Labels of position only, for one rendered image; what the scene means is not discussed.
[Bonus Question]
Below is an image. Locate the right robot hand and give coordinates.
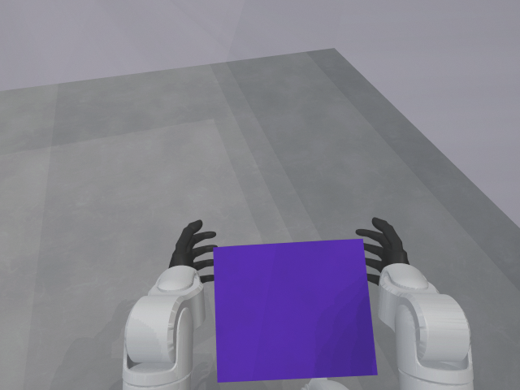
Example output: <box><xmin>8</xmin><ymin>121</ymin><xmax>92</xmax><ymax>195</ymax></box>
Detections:
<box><xmin>356</xmin><ymin>218</ymin><xmax>409</xmax><ymax>286</ymax></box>

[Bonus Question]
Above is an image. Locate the carton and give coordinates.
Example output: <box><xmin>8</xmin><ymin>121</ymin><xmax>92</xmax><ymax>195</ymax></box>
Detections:
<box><xmin>213</xmin><ymin>239</ymin><xmax>378</xmax><ymax>383</ymax></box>

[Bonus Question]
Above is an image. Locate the right robot forearm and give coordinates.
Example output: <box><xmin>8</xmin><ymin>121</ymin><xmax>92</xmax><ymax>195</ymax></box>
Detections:
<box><xmin>377</xmin><ymin>263</ymin><xmax>474</xmax><ymax>390</ymax></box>

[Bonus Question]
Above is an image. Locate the robot right shin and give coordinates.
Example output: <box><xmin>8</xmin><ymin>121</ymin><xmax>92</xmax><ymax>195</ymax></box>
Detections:
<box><xmin>308</xmin><ymin>378</ymin><xmax>327</xmax><ymax>384</ymax></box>

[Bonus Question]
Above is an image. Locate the left robot hand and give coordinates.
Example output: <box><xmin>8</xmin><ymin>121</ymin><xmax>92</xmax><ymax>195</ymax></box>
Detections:
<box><xmin>168</xmin><ymin>220</ymin><xmax>218</xmax><ymax>283</ymax></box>

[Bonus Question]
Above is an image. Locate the left robot forearm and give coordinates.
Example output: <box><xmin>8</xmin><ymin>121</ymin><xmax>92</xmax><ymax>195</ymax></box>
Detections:
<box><xmin>123</xmin><ymin>266</ymin><xmax>206</xmax><ymax>390</ymax></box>

